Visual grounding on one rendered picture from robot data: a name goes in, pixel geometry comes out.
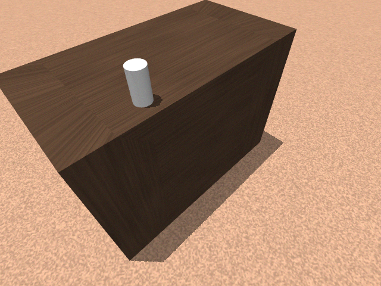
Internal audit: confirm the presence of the can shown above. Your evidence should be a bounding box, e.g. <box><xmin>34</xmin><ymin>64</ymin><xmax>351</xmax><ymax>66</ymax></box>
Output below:
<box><xmin>123</xmin><ymin>58</ymin><xmax>154</xmax><ymax>107</ymax></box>

